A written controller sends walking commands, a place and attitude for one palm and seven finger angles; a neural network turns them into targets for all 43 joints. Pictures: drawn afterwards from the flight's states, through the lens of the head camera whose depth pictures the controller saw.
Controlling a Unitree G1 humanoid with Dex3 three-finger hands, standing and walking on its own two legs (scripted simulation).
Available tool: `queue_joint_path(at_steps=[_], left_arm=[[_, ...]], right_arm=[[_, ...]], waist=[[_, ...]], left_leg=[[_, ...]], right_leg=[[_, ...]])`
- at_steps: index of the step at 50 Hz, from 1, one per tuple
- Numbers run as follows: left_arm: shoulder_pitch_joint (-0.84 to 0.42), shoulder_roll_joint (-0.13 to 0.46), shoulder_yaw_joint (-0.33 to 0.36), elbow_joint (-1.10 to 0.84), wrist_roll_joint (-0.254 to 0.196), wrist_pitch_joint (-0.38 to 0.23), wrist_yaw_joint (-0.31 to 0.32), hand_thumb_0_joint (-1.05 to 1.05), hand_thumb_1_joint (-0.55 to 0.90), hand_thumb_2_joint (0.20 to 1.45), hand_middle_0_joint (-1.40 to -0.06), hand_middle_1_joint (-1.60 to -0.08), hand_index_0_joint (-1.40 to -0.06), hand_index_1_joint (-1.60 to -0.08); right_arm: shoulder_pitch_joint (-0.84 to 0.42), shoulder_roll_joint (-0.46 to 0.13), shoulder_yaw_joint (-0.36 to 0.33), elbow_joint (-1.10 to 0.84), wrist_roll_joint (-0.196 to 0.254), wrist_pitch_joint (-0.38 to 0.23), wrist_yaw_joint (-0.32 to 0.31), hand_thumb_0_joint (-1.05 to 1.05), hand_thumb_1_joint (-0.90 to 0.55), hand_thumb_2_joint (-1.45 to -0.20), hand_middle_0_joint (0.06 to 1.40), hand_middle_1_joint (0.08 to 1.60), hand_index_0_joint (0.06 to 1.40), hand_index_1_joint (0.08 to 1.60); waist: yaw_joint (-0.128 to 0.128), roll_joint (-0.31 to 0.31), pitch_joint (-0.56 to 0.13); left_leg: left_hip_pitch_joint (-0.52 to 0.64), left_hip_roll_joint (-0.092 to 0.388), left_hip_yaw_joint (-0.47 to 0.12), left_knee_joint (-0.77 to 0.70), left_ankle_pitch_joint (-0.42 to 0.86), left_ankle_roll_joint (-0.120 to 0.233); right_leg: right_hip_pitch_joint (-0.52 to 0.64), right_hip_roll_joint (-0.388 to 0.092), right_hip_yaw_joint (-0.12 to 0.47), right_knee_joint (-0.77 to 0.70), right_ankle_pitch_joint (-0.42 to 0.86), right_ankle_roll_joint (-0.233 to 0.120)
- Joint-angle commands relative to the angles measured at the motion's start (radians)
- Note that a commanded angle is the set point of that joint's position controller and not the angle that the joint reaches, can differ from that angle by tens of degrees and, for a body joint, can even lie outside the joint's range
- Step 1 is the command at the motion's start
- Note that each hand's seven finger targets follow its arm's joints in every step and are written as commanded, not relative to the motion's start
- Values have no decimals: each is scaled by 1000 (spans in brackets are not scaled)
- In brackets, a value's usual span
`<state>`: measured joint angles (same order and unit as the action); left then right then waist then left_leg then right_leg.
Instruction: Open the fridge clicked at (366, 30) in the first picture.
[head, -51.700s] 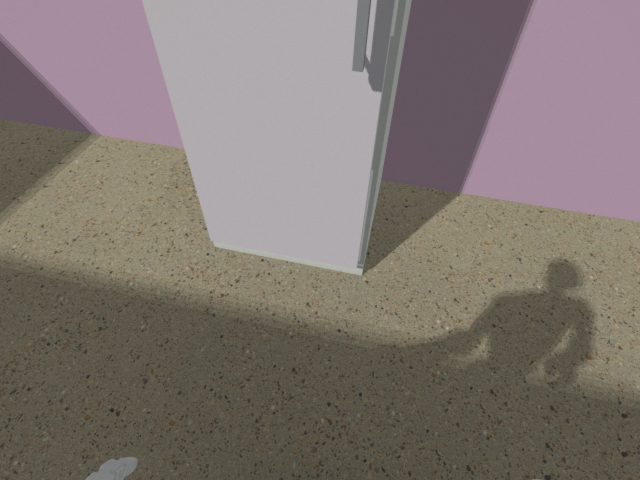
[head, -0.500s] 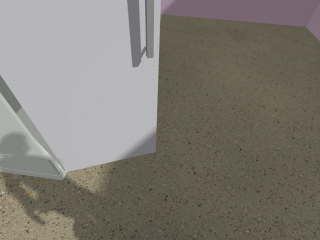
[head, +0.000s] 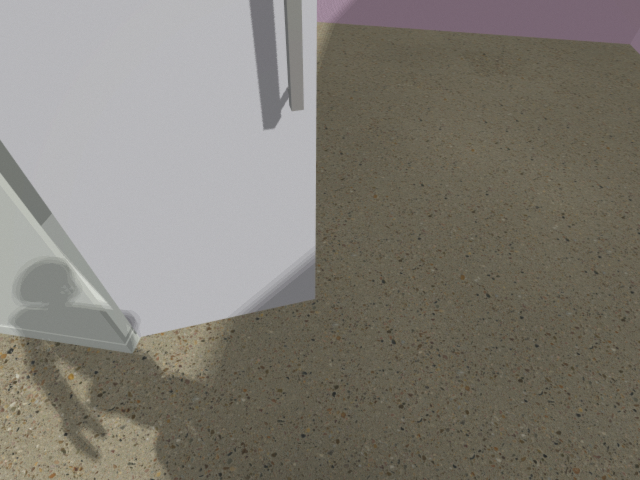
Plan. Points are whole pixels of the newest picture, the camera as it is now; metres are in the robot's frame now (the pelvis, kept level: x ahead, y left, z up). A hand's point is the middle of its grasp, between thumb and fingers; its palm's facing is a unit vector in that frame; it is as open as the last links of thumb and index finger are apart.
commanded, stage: look to check the result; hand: right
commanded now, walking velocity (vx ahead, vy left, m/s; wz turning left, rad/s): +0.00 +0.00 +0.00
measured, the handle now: (290, 24) +0.75 +0.10 +0.23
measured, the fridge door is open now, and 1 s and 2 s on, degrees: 67 67 67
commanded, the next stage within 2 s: stand and wait in 0.42 s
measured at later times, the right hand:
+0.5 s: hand out of the picture +0.02 -0.18 -0.18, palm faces +0.02 +0.98 -0.19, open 7.4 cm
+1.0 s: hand out of the picture +0.05 -0.20 -0.17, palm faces -0.01 +0.97 -0.25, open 7.4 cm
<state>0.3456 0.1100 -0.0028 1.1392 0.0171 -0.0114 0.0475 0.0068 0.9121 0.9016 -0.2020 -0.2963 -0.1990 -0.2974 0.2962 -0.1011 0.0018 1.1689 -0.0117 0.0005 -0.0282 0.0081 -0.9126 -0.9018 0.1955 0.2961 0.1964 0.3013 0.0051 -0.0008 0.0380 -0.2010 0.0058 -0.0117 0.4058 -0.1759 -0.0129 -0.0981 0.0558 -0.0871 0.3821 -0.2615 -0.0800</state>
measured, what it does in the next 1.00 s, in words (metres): stands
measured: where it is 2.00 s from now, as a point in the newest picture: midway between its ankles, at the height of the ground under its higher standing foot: outside the picture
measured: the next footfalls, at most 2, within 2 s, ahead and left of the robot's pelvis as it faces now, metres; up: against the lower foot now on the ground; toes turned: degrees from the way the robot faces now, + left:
none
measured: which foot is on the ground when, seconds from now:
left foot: down 0.00-1.00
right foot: down 0.00-1.00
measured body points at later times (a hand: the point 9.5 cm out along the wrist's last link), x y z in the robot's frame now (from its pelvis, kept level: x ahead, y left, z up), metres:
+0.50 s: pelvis +0.01 +0.00 +0.00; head +0.02 +0.00 +0.45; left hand -0.01 +0.22 -0.16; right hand +0.02 -0.23 -0.16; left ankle +0.03 +0.13 -0.74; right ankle -0.03 -0.06 -0.74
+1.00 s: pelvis +0.00 +0.01 +0.00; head +0.02 +0.01 +0.45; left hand +0.03 +0.27 -0.15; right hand +0.05 -0.25 -0.15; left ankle +0.03 +0.13 -0.74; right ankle -0.03 -0.06 -0.74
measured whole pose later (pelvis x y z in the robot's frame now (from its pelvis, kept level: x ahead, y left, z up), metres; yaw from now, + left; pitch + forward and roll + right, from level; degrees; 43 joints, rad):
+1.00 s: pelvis +0.00 +0.01 +0.00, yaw +0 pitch -2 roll +0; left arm 0.20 0.24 0.01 1.13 0.02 -0.01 0.03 0.01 0.91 0.90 -0.20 -0.30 -0.20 -0.30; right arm 0.15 -0.23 -0.01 1.14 -0.01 -0.01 -0.01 0.01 -0.91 -0.90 0.20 0.30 0.20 0.30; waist 0.01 -0.01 0.08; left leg -0.17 0.00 0.00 0.38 -0.17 0.00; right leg -0.06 0.05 -0.08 0.34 -0.25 -0.07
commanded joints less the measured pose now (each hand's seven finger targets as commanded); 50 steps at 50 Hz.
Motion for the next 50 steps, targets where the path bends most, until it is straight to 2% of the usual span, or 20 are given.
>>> queue_joint_path(at_steps=[1,2,5,9,10,13,22,28,37,43,46,50], left_arm=[[82,93,15,-11,-5,-13,8,0,900,900,-200,-300,-200,-300],[81,95,16,-12,-4,-15,9,0,900,900,-200,-300,-200,-300],[81,100,17,-13,-7,-14,9,0,900,900,-200,-300,-200,-300],[77,108,20,-11,-5,-17,10,0,900,900,-200,-300,-200,-300],[77,109,20,-14,-7,-16,9,0,900,900,-200,-300,-200,-300],[70,116,23,-14,-5,-16,9,0,900,900,-200,-300,-200,-300],[31,150,27,-19,-4,-17,8,0,900,900,-200,-300,-200,-300],[-10,178,31,-26,-4,-14,3,0,900,900,-200,-300,-200,-300],[-61,223,35,-33,-4,-14,-2,0,900,900,-200,-300,-200,-300],[-99,257,39,-40,-4,-16,-5,0,900,900,-200,-300,-200,-300],[-116,268,40,-40,-4,-14,-8,0,900,900,-200,-300,-200,-300],[-144,294,41,-44,-5,-14,-13,0,900,900,-200,-300,-200,-300]], right_arm=[[52,-93,-17,-20,-1,-10,-10,0,-900,-900,200,300,200,300],[55,-92,-18,-19,-1,-11,-10,0,-900,-900,200,300,200,300],[50,-99,-20,-23,-1,-12,-11,0,-900,-900,200,300,200,300],[39,-107,-22,-26,-1,-12,-12,0,-900,-900,200,300,200,300],[36,-115,-23,-27,-1,-13,-13,0,-900,-900,200,300,200,300],[24,-119,-25,-30,-1,-13,-12,0,-900,-900,200,300,200,300],[-15,-156,-30,-44,-1,-13,-10,0,-900,-900,200,300,200,300],[-46,-180,-31,-50,-2,-12,-6,0,-900,-900,200,300,200,300],[-94,-226,-36,-61,-3,-17,-1,0,-900,-900,200,300,200,300],[-120,-260,-39,-68,-2,-23,2,0,-900,-900,200,300,200,300],[-141,-279,-40,-72,-2,-24,3,0,-900,-900,200,300,200,300],[-159,-304,-41,-75,-2,-27,6,0,-900,-900,200,300,200,300]], waist=[[0,-14,66],[-1,-12,51],[-1,9,68],[2,-11,54],[1,7,55],[3,10,54],[3,-7,40],[3,-5,56],[4,2,27],[4,10,-15],[5,-4,-2],[3,12,-10]], left_leg=[[6,65,-52,-28,65,35],[6,67,-51,-27,72,35],[1,66,-52,-28,73,36],[0,69,-53,-20,90,37],[5,69,-52,-19,90,37],[7,71,-55,-20,95,38],[21,75,-56,-10,130,42],[14,76,-64,-31,99,43],[34,83,-72,-44,115,46],[58,93,-79,-54,166,52],[62,98,-79,-65,154,52],[69,99,-85,-83,144,53]], right_leg=[[-103,-176,159,-131,82,21],[-86,-176,155,-124,103,21],[-91,-174,153,-112,123,21],[-65,-174,148,-106,174,24],[-71,-175,149,-101,178,22],[-66,-173,148,-102,181,24],[-41,-174,143,-97,257,34],[-46,-176,150,-113,184,33],[-30,-179,150,-119,183,36],[0,-177,147,-109,215,36],[-14,-180,145,-117,189,39],[-12,-180,153,-122,169,37]])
